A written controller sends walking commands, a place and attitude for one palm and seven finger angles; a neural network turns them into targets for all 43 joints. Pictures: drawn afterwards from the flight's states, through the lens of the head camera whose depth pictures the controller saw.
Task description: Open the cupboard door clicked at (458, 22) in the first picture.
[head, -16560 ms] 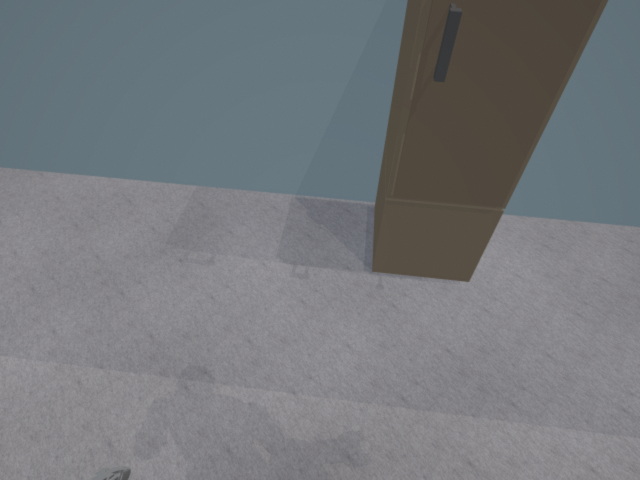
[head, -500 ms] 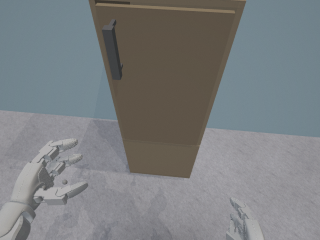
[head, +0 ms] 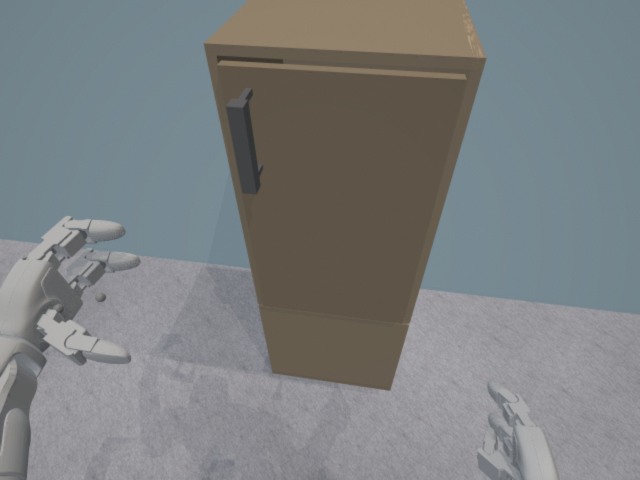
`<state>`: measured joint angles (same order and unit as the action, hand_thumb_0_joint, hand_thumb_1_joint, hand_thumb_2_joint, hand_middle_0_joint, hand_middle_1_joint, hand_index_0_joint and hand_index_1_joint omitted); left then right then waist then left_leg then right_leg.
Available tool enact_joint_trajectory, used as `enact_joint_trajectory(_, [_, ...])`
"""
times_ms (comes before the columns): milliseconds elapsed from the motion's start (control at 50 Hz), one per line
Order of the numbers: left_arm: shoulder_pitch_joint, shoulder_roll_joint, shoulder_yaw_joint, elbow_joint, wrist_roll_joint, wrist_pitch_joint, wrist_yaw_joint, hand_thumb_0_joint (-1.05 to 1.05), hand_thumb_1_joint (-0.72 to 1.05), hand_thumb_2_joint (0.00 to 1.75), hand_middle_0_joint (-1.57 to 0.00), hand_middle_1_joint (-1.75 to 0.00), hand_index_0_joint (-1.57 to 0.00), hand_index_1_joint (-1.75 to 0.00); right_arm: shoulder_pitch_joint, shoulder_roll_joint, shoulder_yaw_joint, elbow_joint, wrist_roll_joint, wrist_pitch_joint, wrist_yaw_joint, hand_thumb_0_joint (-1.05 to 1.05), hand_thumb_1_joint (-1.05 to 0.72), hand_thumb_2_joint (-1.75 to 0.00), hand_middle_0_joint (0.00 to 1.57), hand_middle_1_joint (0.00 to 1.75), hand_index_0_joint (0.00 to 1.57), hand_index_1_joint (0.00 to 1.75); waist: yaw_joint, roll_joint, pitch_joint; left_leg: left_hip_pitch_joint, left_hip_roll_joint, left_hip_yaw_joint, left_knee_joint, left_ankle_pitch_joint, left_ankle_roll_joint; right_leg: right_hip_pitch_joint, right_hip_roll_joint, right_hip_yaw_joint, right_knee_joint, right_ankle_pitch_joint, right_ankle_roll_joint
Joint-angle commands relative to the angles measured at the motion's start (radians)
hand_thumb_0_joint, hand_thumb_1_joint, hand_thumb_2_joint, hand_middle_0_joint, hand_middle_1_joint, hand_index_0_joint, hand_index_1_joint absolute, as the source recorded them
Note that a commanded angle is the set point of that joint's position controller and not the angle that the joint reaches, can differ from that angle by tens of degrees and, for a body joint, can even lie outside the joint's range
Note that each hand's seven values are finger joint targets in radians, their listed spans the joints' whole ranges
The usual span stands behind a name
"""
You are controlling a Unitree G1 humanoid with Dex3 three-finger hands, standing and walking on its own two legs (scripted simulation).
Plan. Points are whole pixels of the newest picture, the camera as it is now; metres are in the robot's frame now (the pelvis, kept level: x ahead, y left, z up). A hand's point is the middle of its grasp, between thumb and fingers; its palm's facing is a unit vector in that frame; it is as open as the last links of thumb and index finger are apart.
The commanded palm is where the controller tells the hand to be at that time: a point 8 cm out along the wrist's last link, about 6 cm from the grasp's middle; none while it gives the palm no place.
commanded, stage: raise the hand with hooked fingers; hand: left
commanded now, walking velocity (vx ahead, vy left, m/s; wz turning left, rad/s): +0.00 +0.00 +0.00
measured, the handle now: (249, 142) +0.55 +0.16 +0.16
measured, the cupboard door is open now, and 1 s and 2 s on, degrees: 0 0 0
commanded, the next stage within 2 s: move the hooked fingers beside the handle in 0.78 s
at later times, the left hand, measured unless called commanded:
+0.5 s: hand (100, 263) +0.29 +0.27 +0.17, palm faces -0.03 -1.00 -0.04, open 14.0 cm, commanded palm +0.26 +0.32 +0.18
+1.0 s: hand (91, 257) +0.29 +0.28 +0.17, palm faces +0.02 -1.00 -0.05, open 14.0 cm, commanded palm +0.27 +0.32 +0.18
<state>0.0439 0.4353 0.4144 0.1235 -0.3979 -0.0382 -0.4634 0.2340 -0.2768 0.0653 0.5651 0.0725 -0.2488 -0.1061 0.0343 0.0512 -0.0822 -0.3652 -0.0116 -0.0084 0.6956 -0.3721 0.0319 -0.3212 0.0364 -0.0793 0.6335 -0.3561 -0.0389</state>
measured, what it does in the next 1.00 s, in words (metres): stands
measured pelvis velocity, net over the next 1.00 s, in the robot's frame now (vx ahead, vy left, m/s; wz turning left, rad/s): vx -0.01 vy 0.01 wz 0.00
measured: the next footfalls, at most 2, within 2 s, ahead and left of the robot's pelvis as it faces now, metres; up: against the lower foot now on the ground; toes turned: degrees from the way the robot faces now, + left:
none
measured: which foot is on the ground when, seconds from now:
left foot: down 0.00-1.00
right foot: down 0.00-1.00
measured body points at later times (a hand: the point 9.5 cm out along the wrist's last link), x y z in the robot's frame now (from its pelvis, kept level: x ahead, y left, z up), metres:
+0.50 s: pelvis -0.01 +0.00 +0.01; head -0.02 -0.01 +0.46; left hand +0.28 +0.32 +0.17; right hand +0.16 -0.24 -0.06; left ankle -0.01 +0.10 -0.72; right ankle -0.02 -0.09 -0.72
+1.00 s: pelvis -0.01 +0.01 +0.01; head -0.02 +0.00 +0.46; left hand +0.28 +0.33 +0.18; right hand +0.17 -0.22 -0.06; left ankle -0.01 +0.10 -0.72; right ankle -0.01 -0.09 -0.72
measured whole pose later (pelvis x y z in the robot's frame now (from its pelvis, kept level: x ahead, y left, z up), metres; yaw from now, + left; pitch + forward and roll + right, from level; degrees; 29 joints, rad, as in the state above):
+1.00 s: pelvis -0.01 +0.01 +0.01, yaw +0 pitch +0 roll -1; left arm -0.20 0.47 0.43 0.31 -0.32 0.08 -0.48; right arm 0.24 -0.27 0.09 0.59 0.08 -0.21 -0.12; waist 0.04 0.05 -0.03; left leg -0.26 -0.03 0.00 0.56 -0.29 0.04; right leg -0.22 0.02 -0.07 0.51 -0.28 -0.03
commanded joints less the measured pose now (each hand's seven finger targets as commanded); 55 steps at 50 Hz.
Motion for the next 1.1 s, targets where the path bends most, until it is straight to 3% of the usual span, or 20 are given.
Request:
enact_joint_trajectory(0, [-0.278, 0.256, 0.065, -0.147, 0.015, 0.05, -0.016, 0.0, -0.5, 0.3, -0.3, -1.2, -0.3, -1.2, -0.08, -0.131, -0.056, -0.158, 0.015, -0.029, -0.015, 0.0, -0.9, -0.9, 0.2, 0.3, 0.2, 0.3, -0.012, 0.004, -0.095, 0.09, 0.009, -0.037, -0.124, 0.263, 0.009, 0.027, -0.031, 0.062, -0.122, 0.26, 0.025])
enact_joint_trajectory(20, [-0.323, 0.288, 0.089, -0.176, 0.012, 0.042, -0.01, 0.0, -0.5, 0.3, -0.3, -1.2, -0.3, -1.2, -0.084, -0.127, -0.051, -0.16, 0.011, -0.028, -0.015, 0.0, -0.9, -0.9, 0.2, 0.3, 0.2, 0.3, -0.009, -0.017, -0.118, 0.103, 0.011, -0.04, -0.126, 0.269, 0.009, 0.055, -0.03, 0.068, -0.126, 0.259, 0.022])
enact_joint_trajectory(60, [-0.409, 0.335, 0.136, -0.252, 0.009, 0.002, 0.002, 0.0, -0.5, 0.3, -0.3, -1.2, -0.3, -1.2, -0.098, -0.115, -0.045, -0.165, 0.006, -0.035, -0.017, 0.0, -0.9, -0.9, 0.2, 0.3, 0.2, 0.3, -0.003, 0.011, -0.196, 0.157, 0.009, -0.043, -0.138, 0.296, 0.011, 0.094, -0.025, 0.065, -0.127, 0.278, 0.018])
enact_joint_trajectory(100, [-0.431, 0.35, 0.164, -0.26, 0.003, -0.037, 0.01, 0.0, -0.5, 0.3, -0.3, -1.2, -0.3, -1.2, -0.102, -0.105, -0.039, -0.157, 0.003, -0.044, -0.019, 0.0, -0.9, -0.9, 0.2, 0.3, 0.2, 0.3, -0.001, 0.031, -0.215, 0.188, 0.011, -0.041, -0.149, 0.311, 0.009, 0.114, -0.022, 0.062, -0.132, 0.292, 0.015])
enact_joint_trajectory(160, [-0.444, 0.349, 0.169, -0.152, 0.005, -0.036, 0.008, 0.0, -0.5, 0.3, -0.3, -1.2, -0.3, -1.2, -0.101, -0.107, -0.033, -0.124, 0.004, -0.043, -0.02, 0.0, -0.9, -0.9, 0.2, 0.3, 0.2, 0.3, -0.006, 0.057, -0.133, 0.175, 0.012, -0.037, -0.168, 0.284, 0.006, 0.088, -0.023, 0.065, -0.156, 0.276, 0.011])
enact_joint_trajectory(220, [-0.468, 0.332, 0.126, -0.001, 0.026, 0.039, -0.011, 0.0, -0.5, 0.3, -0.3, -1.2, -0.3, -1.2, -0.093, -0.123, -0.036, -0.109, 0.014, -0.03, -0.024, 0.0, -0.9, -0.9, 0.2, 0.3, 0.2, 0.3, -0.011, 0.028, -0.046, 0.135, 0.014, -0.045, -0.193, 0.22, 0.004, 0.053, -0.03, 0.069, -0.187, 0.203, 0.012])
enact_joint_trajectory(240, [-0.488, 0.323, 0.099, 0.022, 0.035, 0.07, -0.02, 0.0, -0.5, 0.3, -0.3, -1.2, -0.3, -1.2, -0.096, -0.127, -0.036, -0.111, 0.02, -0.026, -0.024, 0.0, -0.9, -0.9, 0.2, 0.3, 0.2, 0.3, -0.017, 0.054, -0.031, 0.137, 0.013, -0.044, -0.199, 0.212, 0.004, 0.038, -0.034, 0.069, -0.19, 0.196, 0.012])
enact_joint_trajectory(320, [-0.427, 0.296, 0.07, 0.067, 0.036, 0.142, -0.051, 0.0, -0.5, 0.3, -0.3, -1.2, -0.3, -1.2, -0.093, -0.135, -0.043, -0.14, 0.023, -0.014, -0.012, 0.0, -0.9, -0.9, 0.2, 0.3, 0.2, 0.3, -0.005, -0.043, -0.091, 0.141, 0.013, -0.046, -0.185, 0.271, 0.008, 0.08, -0.038, 0.072, -0.177, 0.265, 0.013])
enact_joint_trajectory(380, [-0.455, 0.344, 0.124, -0.05, 0.02, 0.101, -0.055, 0.0, -0.5, 0.3, -0.3, -1.2, -0.3, -1.2, -0.112, -0.131, -0.045, -0.16, 0.018, -0.014, -0.002, 0.0, -0.9, -0.9, 0.2, 0.3, 0.2, 0.3, 0.005, -0.032, -0.183, 0.168, 0.007, -0.038, -0.176, 0.295, 0.009, 0.117, -0.038, 0.081, -0.161, 0.295, 0.015])
enact_joint_trajectory(420, [-0.471, 0.38, 0.168, -0.115, 0.007, 0.054, -0.041, 0.0, -0.5, 0.3, -0.3, -1.2, -0.3, -1.2, -0.114, -0.123, -0.043, -0.16, 0.011, -0.017, 0.002, 0.0, -0.9, -0.9, 0.2, 0.3, 0.2, 0.3, 0.014, -0.034, -0.198, 0.181, 0.01, -0.035, -0.175, 0.313, 0.009, 0.135, -0.032, 0.08, -0.163, 0.307, 0.014])
enact_joint_trajectory(500, [-0.505, 0.377, 0.187, -0.136, 0.023, 0.005, 0.008, 0.0, -0.5, 0.3, -0.3, -1.2, -0.3, -1.2, -0.106, -0.115, -0.043, -0.144, 0.007, -0.031, -0.006, 0.0, -0.9, -0.9, 0.2, 0.3, 0.2, 0.3, 0.007, 0.069, -0.147, 0.21, 0.013, -0.036, -0.21, 0.296, 0.004, 0.089, -0.022, 0.052, -0.168, 0.266, 0.005])
enact_joint_trajectory(520, [-0.506, 0.395, 0.197, -0.129, 0.03, 0.011, 0.015, 0.0, -0.5, 0.3, -0.3, -1.2, -0.3, -1.2, -0.101, -0.116, -0.042, -0.139, 0.003, -0.027, -0.006, 0.0, -0.9, -0.9, 0.2, 0.3, 0.2, 0.3, 0.016, 0.07, -0.133, 0.205, 0.012, -0.033, -0.211, 0.294, 0.004, 0.094, -0.021, 0.058, -0.177, 0.264, 0.003])
enact_joint_trajectory(560, [-0.518, 0.36, 0.157, -0.108, 0.05, 0.03, 0.019, 0.0, -0.5, 0.3, -0.3, -1.2, -0.3, -1.2, -0.1, -0.114, -0.043, -0.134, 0.008, -0.028, -0.012, 0.0, -0.9, -0.9, 0.2, 0.3, 0.2, 0.3, 0.002, 0.126, -0.101, 0.211, 0.013, -0.032, -0.224, 0.283, 0.001, 0.073, -0.025, 0.053, -0.181, 0.255, 0.001])
enact_joint_trajectory(620, [-0.501, 0.317, 0.108, -0.069, 0.057, 0.067, 0.006, 0.0, -0.5, 0.3, -0.3, -1.2, -0.3, -1.2, -0.09, -0.12, -0.044, -0.135, 0.011, -0.024, -0.016, 0.0, -0.9, -0.9, 0.2, 0.3, 0.2, 0.3, -0.005, 0.064, -0.085, 0.21, 0.017, -0.039, -0.229, 0.273, 0.003, 0.072, -0.023, 0.05, -0.191, 0.246, 0.003])
enact_joint_trajectory(720, [-0.494, 0.319, 0.106, -0.063, 0.037, 0.081, -0.028, 0.0, -0.5, 0.3, -0.3, -1.2, -0.3, -1.2, -0.094, -0.125, -0.043, -0.139, 0.01, -0.017, -0.018, 0.0, -0.9, -0.9, 0.2, 0.3, 0.2, 0.3, -0.008, 0.001, -0.121, 0.218, 0.014, -0.043, -0.218, 0.289, 0.007, 0.091, -0.022, 0.051, -0.186, 0.273, 0.006])
enact_joint_trajectory(840, [-0.504, 0.349, 0.143, -0.062, 0.031, 0.053, -0.022, 0.0, -0.5, 0.3, -0.3, -1.2, -0.3, -1.2, -0.101, -0.121, -0.039, -0.134, 0.007, -0.016, -0.015, 0.0, -0.9, -0.9, 0.2, 0.3, 0.2, 0.3, -0.004, 0.018, -0.126, 0.218, 0.011, -0.046, -0.221, 0.29, 0.004, 0.082, -0.019, 0.048, -0.185, 0.275, 0.004])
enact_joint_trajectory(940, [-0.659, 0.313, 0.064, -0.041, 0.06, 0.054, -0.005, 0.0, -0.5, 0.3, -0.3, -1.2, -0.3, -1.2, -0.097, -0.119, -0.037, -0.119, 0.012, -0.015, -0.024, 0.0, -0.9, -0.9, 0.2, 0.3, 0.2, 0.3, -0.032, 0.086, -0.09, 0.23, 0.013, -0.055, -0.23, 0.248, 0.001, 0.033, -0.021, 0.046, -0.196, 0.222, 0.002])
enact_joint_trajectory(1020, [-0.699, 0.335, 0.065, 0.058, 0.071, 0.049, 0.002, 0.0, -0.5, 0.3, -0.3, -1.2, -0.3, -1.2, -0.072, -0.129, -0.039, -0.096, 0.008, -0.009, -0.032, 0.0, -0.9, -0.9, 0.2, 0.3, 0.2, 0.3, -0.041, 0.0, -0.105, 0.212, 0.015, -0.054, -0.224, 0.23, 0.006, 0.042, -0.024, 0.054, -0.205, 0.204, 0.005])
enact_joint_trajectory(1040, [-0.722, 0.365, 0.092, 0.067, 0.076, 0.043, 0.001, 0.0, -0.5, 0.3, -0.3, -1.2, -0.3, -1.2, -0.071, -0.133, -0.041, -0.096, 0.008, -0.007, -0.032, 0.0, -0.9, -0.9, 0.2, 0.3, 0.2, 0.3, -0.039, -0.003, -0.135, 0.209, 0.012, -0.051, -0.221, 0.241, 0.008, 0.057, -0.026, 0.057, -0.198, 0.22, 0.006])
enact_joint_trajectory(1080, [-0.741, 0.348, 0.076, 0.083, 0.079, 0.032, -0.001, 0.0, -0.5, 0.3, -0.3, -1.2, -0.3, -1.2, -0.075, -0.128, -0.04, -0.1, 0.009, -0.007, -0.029, 0.0, -0.9, -0.9, 0.2, 0.3, 0.2, 0.3, -0.036, 0.002, -0.161, 0.221, 0.009, -0.049, -0.215, 0.273, 0.008, 0.071, -0.029, 0.055, -0.185, 0.258, 0.004])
